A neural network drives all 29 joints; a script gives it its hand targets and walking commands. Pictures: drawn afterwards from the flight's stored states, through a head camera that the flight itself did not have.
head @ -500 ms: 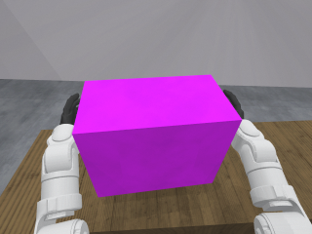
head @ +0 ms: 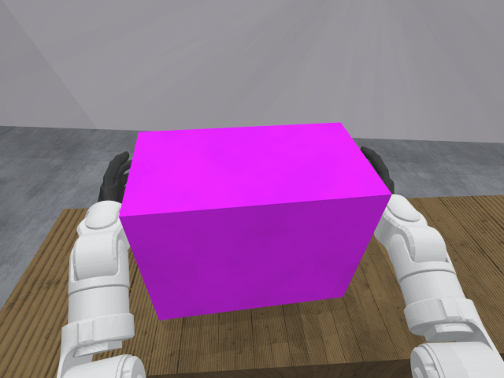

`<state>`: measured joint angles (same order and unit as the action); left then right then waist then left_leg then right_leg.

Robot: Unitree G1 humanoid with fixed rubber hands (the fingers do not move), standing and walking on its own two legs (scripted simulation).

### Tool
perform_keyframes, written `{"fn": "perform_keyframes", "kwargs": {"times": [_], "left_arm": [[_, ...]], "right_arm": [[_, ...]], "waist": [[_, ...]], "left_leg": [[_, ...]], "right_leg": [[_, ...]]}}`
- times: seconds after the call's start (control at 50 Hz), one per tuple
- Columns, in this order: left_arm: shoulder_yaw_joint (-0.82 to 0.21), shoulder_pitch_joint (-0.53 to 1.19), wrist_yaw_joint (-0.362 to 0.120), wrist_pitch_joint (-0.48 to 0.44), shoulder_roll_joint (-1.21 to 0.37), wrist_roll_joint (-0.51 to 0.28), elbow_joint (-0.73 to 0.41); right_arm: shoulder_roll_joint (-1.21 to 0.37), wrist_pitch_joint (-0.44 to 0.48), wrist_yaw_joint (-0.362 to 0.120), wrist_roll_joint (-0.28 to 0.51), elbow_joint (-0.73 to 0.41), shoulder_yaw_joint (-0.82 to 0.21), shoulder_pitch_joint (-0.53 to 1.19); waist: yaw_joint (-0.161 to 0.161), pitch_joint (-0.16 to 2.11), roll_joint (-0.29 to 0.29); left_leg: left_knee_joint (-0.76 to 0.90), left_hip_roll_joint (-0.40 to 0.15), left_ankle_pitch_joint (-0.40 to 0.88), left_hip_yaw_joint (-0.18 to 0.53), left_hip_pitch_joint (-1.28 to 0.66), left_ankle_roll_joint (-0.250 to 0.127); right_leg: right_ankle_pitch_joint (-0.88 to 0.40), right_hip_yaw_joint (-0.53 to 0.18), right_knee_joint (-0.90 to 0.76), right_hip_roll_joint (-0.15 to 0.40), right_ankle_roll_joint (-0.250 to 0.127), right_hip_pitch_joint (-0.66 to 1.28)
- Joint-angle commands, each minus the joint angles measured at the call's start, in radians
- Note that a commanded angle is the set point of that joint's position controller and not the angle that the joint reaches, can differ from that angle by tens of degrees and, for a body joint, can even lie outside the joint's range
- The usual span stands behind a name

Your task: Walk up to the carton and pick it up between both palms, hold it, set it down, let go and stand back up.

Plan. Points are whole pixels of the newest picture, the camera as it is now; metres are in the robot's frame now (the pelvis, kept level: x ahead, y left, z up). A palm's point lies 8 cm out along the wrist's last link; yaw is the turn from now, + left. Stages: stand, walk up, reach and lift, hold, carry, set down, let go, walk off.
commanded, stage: hold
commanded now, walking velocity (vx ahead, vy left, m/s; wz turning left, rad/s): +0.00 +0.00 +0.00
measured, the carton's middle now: (249, 221) +0.35 +0.01 +0.13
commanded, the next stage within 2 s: set down in 1.14 s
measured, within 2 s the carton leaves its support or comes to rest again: neither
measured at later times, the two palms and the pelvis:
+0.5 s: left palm (112, 202) +0.35 +0.22 +0.18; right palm (375, 196) +0.36 -0.19 +0.17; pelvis +0.00 +0.00 +0.00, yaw +0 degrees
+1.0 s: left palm (112, 202) +0.35 +0.22 +0.18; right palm (377, 195) +0.36 -0.19 +0.18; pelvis +0.00 +0.00 +0.00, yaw +0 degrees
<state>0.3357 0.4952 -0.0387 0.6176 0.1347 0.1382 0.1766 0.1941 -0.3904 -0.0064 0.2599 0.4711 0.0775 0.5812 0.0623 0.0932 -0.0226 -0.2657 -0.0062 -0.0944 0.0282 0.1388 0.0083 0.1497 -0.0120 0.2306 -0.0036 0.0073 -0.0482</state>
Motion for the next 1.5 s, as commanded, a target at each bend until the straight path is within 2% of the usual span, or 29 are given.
{"fn": "perform_keyframes", "kwargs": {"times": [0.0, 0.02, 0.06, 0.12, 0.2, 0.28, 0.34, 0.36, 0.4, 0.5, 0.56, 0.6, 0.64, 0.66, 0.7, 0.74, 0.8, 0.82, 0.88, 0.92, 0.98, 1.04, 1.06, 1.08, 1.1, 1.24, 1.32, 1.38, 1.48], "left_arm": [[-0.533, 0.678, -0.146, -0.059, -0.492, -0.179, -0.197], [-0.511, 0.676, -0.148, -0.06, -0.478, -0.168, -0.16], [-0.503, 0.672, -0.154, -0.059, -0.482, -0.163, -0.139], [-0.517, 0.659, -0.152, -0.062, -0.494, -0.169, -0.188], [-0.502, 0.654, -0.157, -0.052, -0.474, -0.153, -0.173], [-0.505, 0.621, -0.156, -0.044, -0.464, -0.155, -0.219], [-0.5, 0.64, -0.166, -0.048, -0.461, -0.165, -0.214], [-0.525, 0.64, -0.165, -0.052, -0.477, -0.178, -0.224], [-0.536, 0.651, -0.159, -0.063, -0.477, -0.186, -0.236], [-0.507, 0.657, -0.155, -0.057, -0.465, -0.165, -0.189], [-0.541, 0.645, -0.153, -0.054, -0.494, -0.185, -0.208], [-0.524, 0.633, -0.151, -0.051, -0.481, -0.168, -0.176], [-0.54, 0.65, -0.146, -0.056, -0.489, -0.179, -0.219], [-0.546, 0.653, -0.143, -0.061, -0.486, -0.187, -0.245], [-0.501, 0.627, -0.146, -0.053, -0.461, -0.165, -0.198], [-0.497, 0.641, -0.154, -0.045, -0.471, -0.162, -0.167], [-0.535, 0.677, -0.147, -0.047, -0.491, -0.178, -0.209], [-0.506, 0.664, -0.15, -0.044, -0.462, -0.161, -0.18], [-0.511, 0.655, -0.159, -0.037, -0.481, -0.162, -0.159], [-0.514, 0.646, -0.159, -0.043, -0.492, -0.166, -0.182], [-0.49, 0.666, -0.156, -0.059, -0.469, -0.162, -0.159], [-0.488, 0.691, -0.161, -0.063, -0.481, -0.157, -0.148], [-0.582, 0.7, -0.151, -0.057, -0.532, -0.214, -0.187], [-0.556, 0.718, -0.142, -0.059, -0.518, -0.207, -0.188], [-0.555, 0.691, -0.139, -0.051, -0.523, -0.198, -0.168], [-0.5, 0.629, -0.141, -0.054, -0.481, -0.15, -0.218], [-0.444, 0.546, -0.151, -0.106, -0.445, -0.093, -0.201], [-0.421, 0.496, -0.159, -0.155, -0.43, -0.06, -0.174], [-0.481, 0.49, -0.15, -0.235, -0.449, -0.076, -0.146]], "right_arm": [[-0.516, 0.05, -0.078, 0.082, -0.331, -0.369, 0.734], [-0.523, 0.045, -0.074, 0.074, -0.319, -0.368, 0.747], [-0.518, 0.043, -0.071, 0.063, -0.278, -0.354, 0.732], [-0.526, 0.044, -0.065, 0.076, -0.303, -0.381, 0.709], [-0.504, 0.03, -0.067, 0.075, -0.262, -0.357, 0.692], [-0.495, 0.025, -0.065, 0.089, -0.294, -0.374, 0.663], [-0.513, 0.03, -0.061, 0.084, -0.329, -0.38, 0.684], [-0.51, 0.034, -0.057, 0.083, -0.345, -0.378, 0.682], [-0.52, 0.037, -0.053, 0.084, -0.372, -0.386, 0.694], [-0.512, 0.025, -0.063, 0.068, -0.295, -0.362, 0.682], [-0.496, 0.034, -0.067, 0.074, -0.344, -0.365, 0.705], [-0.499, 0.031, -0.065, 0.075, -0.322, -0.362, 0.706], [-0.489, 0.032, -0.071, 0.084, -0.322, -0.363, 0.69], [-0.503, 0.035, -0.074, 0.094, -0.35, -0.378, 0.692], [-0.491, 0.021, -0.071, 0.09, -0.309, -0.38, 0.683], [-0.503, 0.022, -0.07, 0.077, -0.294, -0.359, 0.703], [-0.487, 0.027, -0.075, 0.073, -0.283, -0.344, 0.699], [-0.497, 0.019, -0.074, 0.069, -0.261, -0.343, 0.69], [-0.495, 0.031, -0.075, 0.07, -0.28, -0.34, 0.717], [-0.508, 0.031, -0.071, 0.078, -0.296, -0.356, 0.711], [-0.536, 0.03, -0.063, 0.078, -0.304, -0.38, 0.732], [-0.535, 0.029, -0.067, 0.061, -0.258, -0.355, 0.717], [-0.504, 0.05, -0.063, 0.041, -0.349, -0.355, 0.742], [-0.521, 0.043, -0.064, 0.045, -0.317, -0.363, 0.729], [-0.507, 0.041, -0.065, 0.045, -0.309, -0.36, 0.721], [-0.486, 0.077, -0.086, 0.071, -0.327, -0.366, 0.716], [-0.468, 0.158, -0.116, 0.017, -0.287, -0.325, 0.666], [-0.466, 0.225, -0.135, -0.05, -0.237, -0.292, 0.616], [-0.471, 0.329, -0.138, -0.117, -0.209, -0.281, 0.564]], "waist": [[-0.001, 0.371, 0.053], [-0.013, 0.338, 0.037], [-0.004, 0.314, 0.034], [0.002, 0.372, 0.046], [0.003, 0.298, 0.06], [0.001, 0.327, 0.056], [-0.002, 0.334, 0.034], [0.014, 0.361, 0.045], [0.013, 0.373, 0.042], [-0.003, 0.295, 0.042], [0.012, 0.356, 0.053], [0.003, 0.336, 0.054], [0.004, 0.352, 0.078], [-0.001, 0.38, 0.073], [-0.016, 0.33, 0.039], [-0.012, 0.305, 0.041], [0.018, 0.347, 0.078], [0.006, 0.304, 0.053], [0.005, 0.315, 0.064], [0.008, 0.352, 0.066], [-0.012, 0.35, 0.021], [-0.004, 0.307, 0.027], [0.06, 0.358, 0.023], [0.034, 0.353, 0.041], [0.039, 0.338, 0.041], [-0.02, 0.344, 0.068], [-0.059, 0.284, 0.066], [-0.067, 0.228, 0.052], [-0.037, 0.24, 0.028]], "left_leg": [[-0.018, 0.051, 0.157, -0.024, -0.205, 0.024], [-0.009, 0.053, 0.13, -0.025, -0.184, 0.016], [0.003, 0.052, 0.099, -0.028, -0.169, 0.013], [-0.023, 0.052, 0.186, -0.024, -0.201, 0.029], [-0.004, 0.049, 0.155, -0.021, -0.19, 0.032], [-0.025, 0.05, 0.224, -0.02, -0.214, 0.037], [-0.017, 0.055, 0.19, -0.026, -0.187, 0.024], [-0.02, 0.054, 0.192, -0.023, -0.192, 0.031], [-0.033, 0.056, 0.22, -0.021, -0.209, 0.031], [0.002, 0.048, 0.12, -0.024, -0.173, 0.026], [-0.016, 0.045, 0.159, -0.02, -0.201, 0.035], [-0.019, 0.047, 0.158, -0.02, -0.198, 0.032], [-0.023, 0.039, 0.193, -0.016, -0.207, 0.044], [-0.035, 0.042, 0.232, -0.016, -0.216, 0.044], [-0.019, 0.046, 0.187, -0.018, -0.194, 0.03], [0.002, 0.045, 0.116, -0.027, -0.158, 0.022], [-0.012, 0.038, 0.155, -0.017, -0.209, 0.04], [-0.01, 0.045, 0.147, -0.024, -0.191, 0.029], [0.0, 0.047, 0.104, -0.026, -0.164, 0.026], [-0.015, 0.047, 0.163, -0.024, -0.188, 0.029], [-0.012, 0.057, 0.139, -0.028, -0.169, 0.013], [0.008, 0.049, 0.092, -0.028, -0.154, 0.012], [-0.001, 0.033, 0.129, -0.03, -0.203, 0.027], [-0.011, 0.036, 0.156, -0.028, -0.215, 0.027], [-0.011, 0.034, 0.15, -0.027, -0.219, 0.027], [-0.026, 0.037, 0.196, -0.033, -0.248, 0.032], [-0.014, 0.036, 0.179, -0.053, -0.242, 0.026], [0.007, 0.035, 0.135, -0.07, -0.195, 0.017], [0.005, 0.033, 0.171, -0.075, -0.187, 0.014]], "right_leg": [[-0.216, 0.026, -0.019, -0.034, 0.009, -0.018], [-0.204, 0.027, -0.023, -0.032, 0.012, -0.016], [-0.18, 0.021, -0.026, -0.028, 0.014, -0.017], [-0.263, 0.028, -0.008, -0.04, 0.013, 0.02], [-0.205, 0.03, -0.023, -0.035, 0.005, -0.013], [-0.276, 0.028, -0.013, -0.043, 0.008, 0.018], [-0.276, 0.024, -0.011, -0.033, 0.019, 0.031], [-0.286, 0.022, -0.005, -0.033, 0.019, 0.031], [-0.319, 0.026, -0.001, -0.037, 0.022, 0.031], [-0.187, 0.026, -0.023, -0.031, 0.01, -0.017], [-0.22, 0.028, -0.013, -0.042, 0.005, -0.013], [-0.213, 0.027, -0.018, -0.04, 0.006, -0.013], [-0.215, 0.031, -0.01, -0.048, -0.003, -0.024], [-0.244, 0.033, -0.009, -0.05, -0.003, -0.013], [-0.217, 0.027, -0.02, -0.043, 0.004, -0.003], [-0.171, 0.02, -0.023, -0.035, 0.007, -0.011], [-0.184, 0.029, -0.019, -0.042, -0.006, -0.023], [-0.181, 0.027, -0.029, -0.038, 0.0, -0.022], [-0.159, 0.023, -0.026, -0.033, 0.001, -0.009], [-0.225, 0.022, -0.013, -0.035, 0.005, 0.009], [-0.244, 0.022, -0.011, -0.031, 0.021, 0.019], [-0.182, 0.021, -0.017, -0.031, 0.016, 0.007], [-0.211, 0.034, -0.012, -0.034, 0.012, -0.041], [-0.215, 0.032, -0.017, -0.033, 0.006, -0.043], [-0.206, 0.033, -0.022, -0.033, 0.007, -0.054], [-0.188, 0.049, -0.02, -0.042, 0.002, -0.044], [-0.099, 0.061, -0.029, -0.037, -0.005, -0.042], [-0.037, 0.063, -0.034, -0.026, -0.006, -0.036], [-0.088, 0.073, -0.034, -0.017, 0.006, -0.017]]}}
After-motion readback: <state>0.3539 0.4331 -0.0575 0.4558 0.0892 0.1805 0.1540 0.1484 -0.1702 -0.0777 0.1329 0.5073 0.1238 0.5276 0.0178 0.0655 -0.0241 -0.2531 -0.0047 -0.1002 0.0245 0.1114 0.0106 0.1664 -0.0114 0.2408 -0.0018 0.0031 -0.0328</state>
